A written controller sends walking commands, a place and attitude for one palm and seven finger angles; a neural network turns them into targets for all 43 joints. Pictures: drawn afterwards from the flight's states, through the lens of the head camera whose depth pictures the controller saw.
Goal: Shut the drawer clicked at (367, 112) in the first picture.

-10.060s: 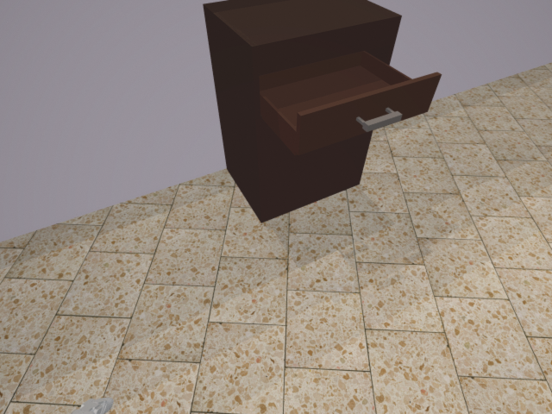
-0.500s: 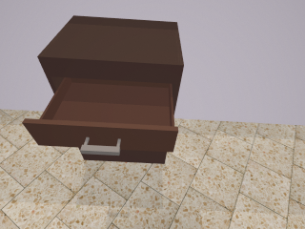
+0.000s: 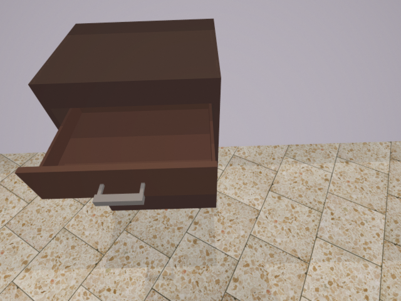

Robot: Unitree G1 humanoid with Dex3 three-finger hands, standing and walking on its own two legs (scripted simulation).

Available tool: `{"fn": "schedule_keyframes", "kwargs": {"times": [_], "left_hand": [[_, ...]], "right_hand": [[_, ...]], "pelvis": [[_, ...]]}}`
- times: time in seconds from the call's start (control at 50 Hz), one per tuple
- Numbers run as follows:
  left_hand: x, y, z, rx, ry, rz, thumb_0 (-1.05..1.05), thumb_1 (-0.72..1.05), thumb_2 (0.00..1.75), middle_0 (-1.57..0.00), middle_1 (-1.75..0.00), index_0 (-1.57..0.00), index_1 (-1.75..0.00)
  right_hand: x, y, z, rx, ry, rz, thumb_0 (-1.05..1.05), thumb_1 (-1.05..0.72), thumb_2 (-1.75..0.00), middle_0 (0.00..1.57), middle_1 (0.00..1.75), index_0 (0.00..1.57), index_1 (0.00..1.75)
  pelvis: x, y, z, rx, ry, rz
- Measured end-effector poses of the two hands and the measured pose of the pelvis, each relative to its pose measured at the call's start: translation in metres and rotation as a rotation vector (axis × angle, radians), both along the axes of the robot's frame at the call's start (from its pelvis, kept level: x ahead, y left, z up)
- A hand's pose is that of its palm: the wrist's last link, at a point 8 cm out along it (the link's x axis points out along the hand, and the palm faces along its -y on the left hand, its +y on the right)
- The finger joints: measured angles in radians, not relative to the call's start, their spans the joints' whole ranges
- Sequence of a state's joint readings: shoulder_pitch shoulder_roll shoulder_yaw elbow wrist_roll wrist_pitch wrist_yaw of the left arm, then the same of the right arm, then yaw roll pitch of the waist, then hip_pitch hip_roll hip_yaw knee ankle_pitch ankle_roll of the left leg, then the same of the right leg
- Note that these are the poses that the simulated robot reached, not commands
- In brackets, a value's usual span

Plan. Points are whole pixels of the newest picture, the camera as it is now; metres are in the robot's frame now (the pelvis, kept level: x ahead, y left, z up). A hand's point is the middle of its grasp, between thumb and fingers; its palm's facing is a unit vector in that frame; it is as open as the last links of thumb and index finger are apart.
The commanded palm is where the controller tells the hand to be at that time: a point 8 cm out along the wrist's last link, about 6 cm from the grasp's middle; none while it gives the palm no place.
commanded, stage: come to a stop and stand still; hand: left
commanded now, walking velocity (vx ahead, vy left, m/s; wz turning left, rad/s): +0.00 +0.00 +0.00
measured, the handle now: (120, 193) +0.41 +0.24 -0.11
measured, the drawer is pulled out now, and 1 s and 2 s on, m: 0.26 0.26 0.26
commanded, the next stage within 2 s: look again from close up in 0.40 s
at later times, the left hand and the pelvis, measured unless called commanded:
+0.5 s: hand out of the picture -0.02 +0.11 -0.17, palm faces +0.09 -0.98 -0.15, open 7.4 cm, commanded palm none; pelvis +0.01 -0.03 +0.00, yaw +1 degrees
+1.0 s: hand out of the picture -0.01 +0.22 -0.17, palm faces -0.01 -0.98 -0.22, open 7.4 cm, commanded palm none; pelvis -0.02 +0.04 +0.00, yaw -1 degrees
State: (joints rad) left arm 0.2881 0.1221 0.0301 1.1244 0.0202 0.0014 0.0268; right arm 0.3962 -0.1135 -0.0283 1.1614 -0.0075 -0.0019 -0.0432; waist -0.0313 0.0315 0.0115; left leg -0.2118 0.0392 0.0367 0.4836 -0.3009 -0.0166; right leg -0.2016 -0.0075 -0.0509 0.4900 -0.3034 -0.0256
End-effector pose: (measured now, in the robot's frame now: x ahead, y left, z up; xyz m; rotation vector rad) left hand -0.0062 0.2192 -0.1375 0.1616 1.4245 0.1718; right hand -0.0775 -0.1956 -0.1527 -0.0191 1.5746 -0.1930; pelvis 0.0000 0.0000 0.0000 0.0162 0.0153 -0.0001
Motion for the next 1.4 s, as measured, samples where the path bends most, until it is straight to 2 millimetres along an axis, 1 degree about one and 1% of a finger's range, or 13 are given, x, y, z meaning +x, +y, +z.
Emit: {"fn": "schedule_keyframes", "kwargs": {"times": [0.08, 0.16, 0.28, 0.42, 0.56, 0.62, 0.68, 0.84, 0.96, 1.06, 1.16, 1.3, 1.4], "left_hand": [[0.009, -0.014, 0.002, 0.010, -0.024, 0.004, 0.03, 0.94, 0.90, -0.20, -0.30, -0.20, -0.30], [0.009, -0.027, -0.002, 0.000, -0.008, 0.015, 0.03, 0.95, 0.90, -0.20, -0.30, -0.20, -0.30], [-0.002, -0.045, -0.004, -0.027, 0.017, 0.048, 0.03, 0.94, 0.90, -0.20, -0.30, -0.20, -0.30], [-0.016, -0.056, -0.004, -0.058, 0.044, 0.071, 0.01, 0.92, 0.90, -0.20, -0.30, -0.20, -0.30], [-0.023, -0.050, -0.003, -0.046, 0.021, 0.054, 0.01, 0.90, 0.90, -0.20, -0.30, -0.20, -0.30], [-0.027, -0.037, -0.003, -0.041, 0.012, 0.020, 0.01, 0.90, 0.90, -0.20, -0.30, -0.20, -0.30], [-0.027, -0.019, -0.010, -0.037, 0.001, 0.007, 0.01, 0.90, 0.90, -0.20, -0.30, -0.20, -0.30], [-0.012, 0.026, -0.007, -0.013, -0.061, -0.013, 0.01, 0.90, 0.90, -0.20, -0.30, -0.20, -0.30], [-0.009, 0.044, -0.002, 0.002, -0.053, -0.035, 0.01, 0.90, 0.90, -0.20, -0.30, -0.20, -0.30], [-0.010, 0.047, -0.002, -0.002, -0.023, -0.036, 0.01, 0.90, 0.90, -0.20, -0.30, -0.20, -0.30], [-0.011, 0.042, -0.004, -0.021, 0.003, -0.032, 0.01, 0.90, 0.90, -0.20, -0.30, -0.20, -0.30], [-0.002, 0.028, -0.010, -0.047, 0.026, -0.032, 0.01, 0.90, 0.90, -0.20, -0.30, -0.20, -0.30], [0.011, 0.016, -0.013, -0.051, 0.019, -0.011, 0.01, 0.90, 0.90, -0.20, -0.30, -0.20, -0.30]], "right_hand": [[0.019, -0.017, -0.002, -0.001, -0.023, 0.021, 0.01, -0.91, -0.90, 0.20, 0.29, 0.20, 0.30], [0.044, -0.030, 0.000, -0.018, -0.072, 0.041, 0.01, -0.91, -0.90, 0.20, 0.29, 0.20, 0.30], [0.078, -0.043, 0.001, -0.039, -0.120, 0.090, 0.01, -0.92, -0.90, 0.20, 0.29, 0.20, 0.30], [0.094, -0.054, 0.004, -0.066, -0.150, 0.112, 0.01, -0.92, -0.90, 0.20, 0.29, 0.20, 0.30], [0.096, -0.052, 0.008, -0.075, -0.175, 0.114, 0.01, -0.93, -0.90, 0.20, 0.29, 0.20, 0.30], [0.099, -0.046, 0.009, -0.082, -0.229, 0.105, 0.01, -0.93, -0.90, 0.20, 0.29, 0.20, 0.30], [0.098, -0.037, 0.007, -0.095, -0.273, 0.107, 0.01, -0.93, -0.90, 0.20, 0.29, 0.20, 0.30], [0.072, -0.006, 0.010, -0.080, -0.245, 0.125, 0.01, -0.94, -0.90, 0.20, 0.29, 0.20, 0.30], [0.052, 0.014, 0.008, -0.047, -0.191, 0.117, 0.01, -0.93, -0.90, 0.20, 0.29, 0.20, 0.30], [0.044, 0.024, 0.008, -0.030, -0.152, 0.108, 0.01, -0.91, -0.90, 0.20, 0.30, 0.20, 0.30], [0.046, 0.027, 0.008, -0.029, -0.135, 0.103, 0.01, -0.91, -0.90, 0.20, 0.30, 0.20, 0.30], [0.060, 0.019, 0.004, -0.036, -0.127, 0.085, 0.01, -0.91, -0.90, 0.20, 0.30, 0.20, 0.30], [0.081, 0.009, -0.001, -0.040, -0.128, 0.096, 0.01, -0.91, -0.90, 0.20, 0.29, 0.20, 0.30]], "pelvis": [[0.009, -0.014, 0.001, -0.009, -0.010, 0.006], [0.015, -0.025, 0.002, -0.007, -0.016, 0.012], [0.015, -0.033, 0.003, -0.010, -0.023, 0.014], [0.015, -0.033, 0.004, -0.010, -0.034, 0.015], [0.007, -0.025, 0.005, -0.018, -0.025, 0.002], [-0.002, -0.015, 0.003, -0.026, -0.023, -0.006], [-0.008, -0.003, -0.003, -0.042, -0.034, 0.005], [-0.015, 0.022, -0.001, -0.022, -0.041, -0.009], [-0.016, 0.034, 0.001, -0.012, -0.026, -0.013], [-0.013, 0.039, 0.002, -0.009, -0.016, -0.015], [-0.005, 0.041, 0.002, -0.007, -0.014, -0.019], [0.017, 0.035, -0.002, 0.002, -0.014, -0.026], [0.036, 0.028, -0.007, -0.009, -0.006, -0.014]]}}
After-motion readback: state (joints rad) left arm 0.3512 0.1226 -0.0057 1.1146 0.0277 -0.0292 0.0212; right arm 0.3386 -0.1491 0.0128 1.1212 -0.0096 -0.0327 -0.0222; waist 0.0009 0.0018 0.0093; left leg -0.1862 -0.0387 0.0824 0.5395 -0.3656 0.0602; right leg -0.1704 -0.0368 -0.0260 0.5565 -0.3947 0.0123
